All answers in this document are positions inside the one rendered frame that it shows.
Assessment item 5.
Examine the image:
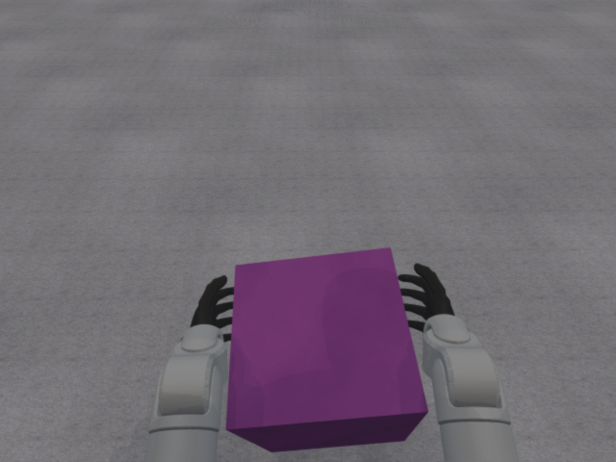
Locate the carton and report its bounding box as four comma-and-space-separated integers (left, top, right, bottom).
226, 247, 428, 452

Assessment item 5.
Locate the left robot forearm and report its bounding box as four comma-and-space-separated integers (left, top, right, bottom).
144, 324, 228, 462

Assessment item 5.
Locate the robot right hand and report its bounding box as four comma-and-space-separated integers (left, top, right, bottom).
398, 264, 455, 333

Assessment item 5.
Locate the robot left hand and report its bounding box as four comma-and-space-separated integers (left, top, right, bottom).
190, 275, 234, 342

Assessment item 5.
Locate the right robot forearm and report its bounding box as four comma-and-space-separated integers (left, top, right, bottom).
422, 314, 520, 462

